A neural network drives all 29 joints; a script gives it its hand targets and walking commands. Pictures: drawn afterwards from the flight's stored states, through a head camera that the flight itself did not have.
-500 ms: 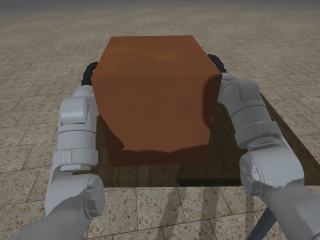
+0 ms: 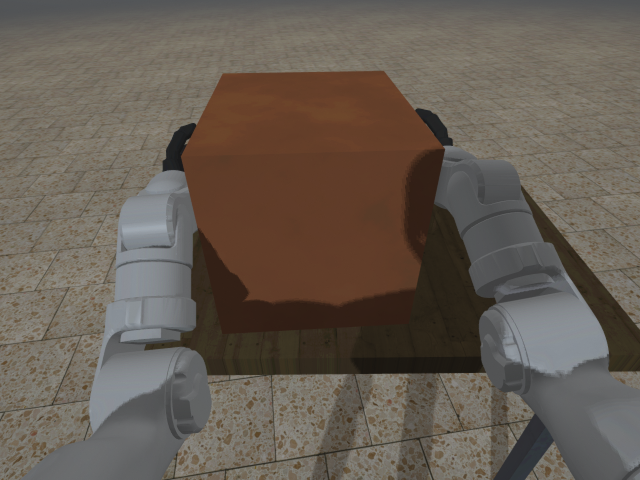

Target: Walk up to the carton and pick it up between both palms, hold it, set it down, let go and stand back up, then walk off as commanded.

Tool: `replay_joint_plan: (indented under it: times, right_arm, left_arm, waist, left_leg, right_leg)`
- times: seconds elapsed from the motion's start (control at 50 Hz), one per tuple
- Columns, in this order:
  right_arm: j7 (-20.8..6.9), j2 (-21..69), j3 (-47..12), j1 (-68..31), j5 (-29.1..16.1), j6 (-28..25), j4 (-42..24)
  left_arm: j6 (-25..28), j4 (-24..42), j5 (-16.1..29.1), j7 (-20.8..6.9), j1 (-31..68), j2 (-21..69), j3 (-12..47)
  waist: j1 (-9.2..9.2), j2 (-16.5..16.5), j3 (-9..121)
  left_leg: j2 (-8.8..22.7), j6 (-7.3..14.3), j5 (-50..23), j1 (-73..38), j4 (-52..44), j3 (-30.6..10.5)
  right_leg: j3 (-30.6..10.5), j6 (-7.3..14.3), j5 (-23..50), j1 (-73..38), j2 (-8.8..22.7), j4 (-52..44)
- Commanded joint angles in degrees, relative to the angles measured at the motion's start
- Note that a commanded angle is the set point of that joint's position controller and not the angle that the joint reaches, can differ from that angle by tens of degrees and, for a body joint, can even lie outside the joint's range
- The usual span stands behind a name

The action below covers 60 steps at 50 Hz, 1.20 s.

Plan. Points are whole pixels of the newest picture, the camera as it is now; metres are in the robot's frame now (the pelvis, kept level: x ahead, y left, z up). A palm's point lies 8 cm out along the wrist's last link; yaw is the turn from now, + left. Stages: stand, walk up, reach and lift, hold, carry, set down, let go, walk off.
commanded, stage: hold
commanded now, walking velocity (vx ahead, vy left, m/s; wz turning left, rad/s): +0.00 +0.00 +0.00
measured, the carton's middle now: (310, 191) +0.38 +0.01 +0.23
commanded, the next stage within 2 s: set down in 0.66 s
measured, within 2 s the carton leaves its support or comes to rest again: neither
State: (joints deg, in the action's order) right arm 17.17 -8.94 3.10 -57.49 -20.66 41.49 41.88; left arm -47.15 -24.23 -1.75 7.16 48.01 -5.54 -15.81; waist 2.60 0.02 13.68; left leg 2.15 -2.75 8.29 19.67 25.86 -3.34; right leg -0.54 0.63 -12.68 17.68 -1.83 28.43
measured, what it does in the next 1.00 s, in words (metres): stands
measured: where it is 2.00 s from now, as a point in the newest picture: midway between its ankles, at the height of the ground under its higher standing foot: outside the picture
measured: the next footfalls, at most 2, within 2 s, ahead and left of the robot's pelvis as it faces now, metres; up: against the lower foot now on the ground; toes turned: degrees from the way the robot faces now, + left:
none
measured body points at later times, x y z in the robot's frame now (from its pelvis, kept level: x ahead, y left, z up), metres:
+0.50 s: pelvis +0.00 +0.00 +0.00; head -0.08 +0.00 +0.44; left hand +0.39 +0.16 +0.25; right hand +0.39 -0.15 +0.26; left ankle +0.06 +0.15 -0.74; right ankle +0.02 -0.10 -0.74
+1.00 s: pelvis +0.00 +0.00 +0.00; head -0.07 +0.01 +0.44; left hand +0.41 +0.17 +0.25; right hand +0.41 -0.14 +0.26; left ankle +0.06 +0.15 -0.74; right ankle +0.02 -0.10 -0.74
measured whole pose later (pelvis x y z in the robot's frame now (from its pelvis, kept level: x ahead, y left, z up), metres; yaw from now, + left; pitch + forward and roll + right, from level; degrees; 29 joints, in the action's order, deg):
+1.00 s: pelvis +0.00 +0.00 +0.00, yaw +0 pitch +1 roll +0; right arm 12.8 -6.1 6.3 -59.3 -10.5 28.7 51.2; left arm -31.3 -38.6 -6.0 3.2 52.4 -4.6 -23.9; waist 3.0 0.0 12.6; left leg 2.1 -2.8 8.8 18.1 25.9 -3.4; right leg -0.5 0.6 -12.7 15.6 -1.9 27.4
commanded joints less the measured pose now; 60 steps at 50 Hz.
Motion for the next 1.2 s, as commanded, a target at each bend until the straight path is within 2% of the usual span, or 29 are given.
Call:
replay_joint_plan:
  times: [0.0, 0.06, 0.08, 0.1, 0.14, 0.16, 0.22, 0.26, 0.34, 0.36, 0.44, 0.48, 0.5, 0.54, 0.62, 0.64, 0.66, 0.72, 0.74, 0.78, 0.86, 0.9, 0.94, 0.96, 0.98, 1.04, 1.1, 1.16, 1.18]
  right_arm:
    - [-9.36, 43.45, -19.15, -56.11, -13.11, -2.67, -29.77]
    - [-9.27, 42.34, -18.09, -55.11, -12.41, -2.37, -27.63]
    - [-9.46, 43.51, -19.09, -56.27, -13.07, -2.71, -30.03]
    - [-9.46, 43.02, -18.45, -55.53, -12.5, -2.31, -27.32]
    - [-9.44, 43.53, -19.35, -56.82, -13.09, -2.65, -29.61]
    - [-9.46, 43.68, -19.05, -55.06, -12.58, -2.15, -27.14]
    - [-9.27, 43.2, -19.36, -56.4, -12.8, -2.78, -30.6]
    - [-9.24, 43.69, -18.96, -55.15, -13.09, -2.59, -29.87]
    - [-9.21, 43.57, -18.49, -55.23, -12.43, -2.22, -27.53]
    - [-9.19, 43.25, -18.63, -54.32, -12.7, -2.33, -28.16]
    - [-9.29, 43.66, -18.98, -56.11, -12.71, -2.31, -28.02]
    - [-9.18, 43.59, -19.02, -55.06, -12.8, -2.47, -29.91]
    - [-9.21, 42.77, -18.15, -56.2, -12.19, -2.32, -29.3]
    - [-9.19, 44.24, -19.06, -55.69, -12.59, -2.37, -28.18]
    - [-9.24, 43.44, -18.61, -55.85, -12.87, -2.5, -29.23]
    - [-9.37, 44.11, -18.91, -56.68, -12.82, -2.42, -28.93]
    - [-9.52, 42.67, -16.13, -52.38, -11.06, -2.84, -25.81]
    - [-9.07, 42.35, -15.3, -54.47, -9.99, -4.49, -25.21]
    - [-9.16, 41.39, -13.33, -56.3, -9.14, -5.43, -23.76]
    - [-9.19, 40.53, -10.03, -56.39, -6.11, -7.84, -18.42]
    - [-11.23, 39.93, -3.61, -53.9, 3.9, -14.01, -4.05]
    - [-12.12, 40.93, -1.8, -52.2, 5.36, -17.42, -1.07]
    - [-12.96, 41.64, -1.49, -54.34, 6.74, -20.81, -0.99]
    - [-13.09, 40.73, -0.43, -53.26, 7.5, -22.34, -0.07]
    - [-13.31, 41.27, -1.11, -54.75, 7.95, -23.39, 0.17]
    - [-12.87, 42.97, -4.85, -54.72, 6.61, -26.16, -3.23]
    - [-12.08, 45.54, -11.88, -56.28, 2.65, -28.57, -13.77]
    - [-11.65, 45.62, -15.52, -52.76, 0.79, -28.84, -16.66]
    - [-11.34, 45.78, -16.42, -51.57, 0.39, -28.61, -17.19]
  left_arm:
    - [5.82, 16.19, 9.73, -9.55, 60.89, 36.41, 24.03]
    - [5.48, 15.05, 9.31, -9.78, 61.77, 36.41, 24.56]
    - [5.75, 16.38, 9.71, -9.64, 61.74, 36.86, 24.7]
    - [5.59, 15.24, 9.32, -9.65, 61.92, 36.68, 23.98]
    - [5.72, 15.3, 9.66, -9.44, 61.17, 36.63, 23.96]
    - [5.81, 15.69, 8.75, -9.54, 61.24, 35.83, 22.75]
    - [5.57, 14.81, 9.38, -9.86, 60.09, 36.5, 24.41]
    - [5.82, 16.82, 9.78, -9.67, 61.15, 36.5, 24.62]
    - [5.52, 14.4, 8.95, -9.78, 61.18, 35.57, 23.18]
    - [5.74, 16.07, 9.56, -9.76, 61.0, 36.0, 23.98]
    - [5.85, 15.36, 8.8, -9.71, 62.07, 35.24, 23.02]
    - [5.75, 16.37, 9.43, -9.71, 60.97, 36.05, 24.41]
    - [5.45, 14.03, 9.04, -9.76, 60.77, 36.07, 23.55]
    - [6.0, 16.37, 9.37, -9.74, 62.18, 35.28, 23.52]
    - [5.8, 15.7, 9.46, -9.69, 61.06, 37.13, 24.46]
    - [5.96, 15.72, 9.5, -9.63, 62.2, 36.65, 23.64]
    - [5.12, 16.78, 7.38, -10.19, 60.45, 37.15, 22.83]
    - [6.41, 13.63, 6.32, -10.76, 59.83, 36.18, 20.3]
    - [7.47, 12.89, 6.78, -10.98, 62.79, 36.22, 20.69]
    - [9.71, 8.44, 5.48, -11.56, 63.19, 34.89, 18.15]
    - [15.15, -5.98, -0.57, -13.37, 60.31, 30.94, 10.22]
    - [17.8, -7.48, -1.03, -13.88, 60.11, 32.07, 10.08]
    - [20.08, -9.95, -1.07, -13.58, 59.95, 32.36, 10.5]
    - [21.1, -10.48, -1.57, -13.43, 58.67, 32.14, 10.09]
    - [21.63, -12.22, -1.67, -13.37, 58.29, 31.77, 9.67]
    - [23.75, -9.54, 0.37, -12.53, 58.65, 33.62, 13.08]
    - [25.71, -1.73, 4.31, -10.35, 59.56, 36.92, 20.29]
    - [26.44, 3.33, 5.39, -8.81, 55.94, 38.96, 23.91]
    - [26.46, 4.39, 6.08, -8.55, 54.8, 38.06, 24.03]
  waist:
    - [1.26, -2.5, 31.56]
    - [2.04, -3.43, 29.47]
    - [1.56, -2.68, 32.27]
    - [1.35, -2.84, 30.45]
    - [0.92, -2.69, 31.59]
    - [0.83, -2.33, 30.13]
    - [1.56, -2.52, 32.26]
    - [1.85, -2.9, 32.16]
    - [1.3, -2.29, 29.9]
    - [2.06, -2.59, 30.91]
    - [0.81, -2.1, 30.6]
    - [1.92, -2.79, 32.07]
    - [1.28, -2.44, 29.47]
    - [1.17, -2.24, 31.13]
    - [1.96, -3.1, 31.2]
    - [1.14, -2.1, 31.22]
    - [2.26, -0.45, 31.93]
    - [1.38, 0.06, 28.47]
    - [2.58, -1.33, 27.42]
    - [3.01, -1.83, 21.09]
    - [0.84, -1.74, 10.73]
    - [1.02, -2.46, 9.2]
    - [0.41, -2.44, 11.38]
    - [1.31, -2.67, 11.27]
    - [0.56, -2.02, 11.34]
    - [0.42, -1.32, 17.22]
    - [0.29, -2.25, 31.72]
    - [0.65, -2.62, 34.55]
    - [0.58, -1.07, 34.64]
  left_leg:
    - [-5.16, 1.72, -5.36, -16.16, -1.56, -1.05]
    - [-5.12, 1.28, -3.15, -15.37, -2.21, -1.15]
    - [-4.92, 1.5, -4.99, -16.48, -1.74, -1.11]
    - [-4.82, 1.67, -2.86, -16.0, -2.32, -1.04]
    - [-4.96, 1.86, -4.14, -15.93, -1.88, -0.96]
    - [-4.94, 2.06, -3.73, -15.43, -2.16, -0.88]
    - [-5.06, 1.78, -3.67, -15.58, -1.82, -1.0]
    - [-5.1, 1.5, -5.36, -16.2, -1.6, -0.93]
    - [-5.19, 1.78, -3.07, -15.04, -2.26, -0.81]
    - [-5.14, 1.54, -4.6, -15.73, -1.82, -1.01]
    - [-5.06, 2.04, -3.34, -15.29, -2.24, -0.83]
    - [-5.18, 1.58, -5.03, -15.79, -1.82, -0.97]
    - [-5.17, 1.66, -3.23, -14.89, -2.3, -0.91]
    - [-5.15, 2.06, -4.06, -15.57, -1.98, -0.79]
    - [-4.95, 1.5, -4.88, -16.29, -1.92, -1.06]
    - [-4.85, 1.95, -3.86, -16.22, -2.02, -1.02]
    - [-6.04, 2.36, -5.4, -20.33, -4.47, 0.66]
    - [-6.18, 2.36, -4.51, -17.65, -5.17, 0.85]
    - [-6.02, 2.0, -3.73, -17.47, -5.09, 0.65]
    - [-5.5, 1.79, -1.25, -16.37, -5.94, 0.46]
    - [-4.63, 1.98, 7.63, -14.55, -9.04, 1.61]
    - [-4.63, 1.85, 8.24, -15.49, -9.35, 2.03]
    - [-4.66, 1.6, 5.85, -16.2, -9.07, 2.22]
    - [-4.54, 1.53, 5.47, -16.86, -9.15, 2.38]
    - [-4.68, 1.88, 5.6, -16.59, -8.92, 2.7]
    - [-4.62, 1.97, -0.79, -20.44, -7.61, 2.3]
    - [-5.05, 0.82, -11.47, -26.21, -3.69, 1.76]
    - [-5.07, -0.1, -18.75, -28.78, -1.71, 1.56]
    - [-5.33, -0.08, -20.5, -27.89, -1.24, 1.49]
  right_leg:
    - [-1.6, -5.01, 13.23, -12.84, -1.89, -10.72]
    - [-1.59, -4.88, 11.22, -11.73, -1.9, -10.99]
    - [-1.43, -4.68, 12.33, -12.53, -2.28, -10.85]
    - [-1.32, -4.71, 9.8, -11.62, -2.01, -11.13]
    - [-1.75, -4.93, 11.28, -11.71, -1.87, -10.91]
    - [-1.8, -5.0, 11.7, -12.6, -1.7, -10.94]
    - [-1.88, -5.0, 12.03, -13.3, -1.83, -10.74]
    - [-1.64, -4.94, 13.44, -12.83, -2.01, -10.53]
    - [-1.59, -4.97, 11.27, -12.47, -1.87, -10.82]
    - [-1.68, -5.07, 12.91, -12.84, -2.0, -10.65]
    - [-1.5, -4.88, 10.7, -12.33, -2.0, -10.9]
    - [-1.94, -4.98, 13.97, -13.58, -1.93, -10.33]
    - [-1.75, -5.03, 11.61, -12.53, -1.86, -10.97]
    - [-1.83, -5.19, 12.03, -12.89, -1.79, -10.71]
    - [-1.64, -4.9, 12.34, -12.34, -1.87, -10.86]
    - [-1.32, -4.88, 10.77, -11.63, -2.08, -10.9]
    - [-1.04, -3.68, 18.7, -18.72, -2.44, -11.16]
    - [-1.58, -4.27, 19.56, -19.43, -2.23, -11.33]
    - [-1.32, -4.1, 17.7, -17.45, -2.26, -11.49]
    - [-0.8, -3.76, 11.67, -13.86, -2.12, -12.65]
    - [0.34, -2.65, -6.14, -7.51, -1.04, -15.29]
    - [0.72, -2.17, -7.97, -7.14, -0.97, -15.43]
    - [1.5, -2.58, -5.22, -8.45, -1.37, -15.03]
    - [1.64, -2.73, -4.8, -8.84, -1.28, -15.24]
    - [1.64, -2.99, -4.6, -8.97, -1.25, -15.01]
    - [1.86, -3.73, 2.86, -11.61, -1.48, -14.54]
    - [1.59, -4.25, 15.59, -15.39, -1.9, -12.8]
    - [1.65, -4.1, 24.3, -16.7, -2.54, -11.7]
    - [1.31, -4.59, 28.55, -18.12, -2.41, -11.02]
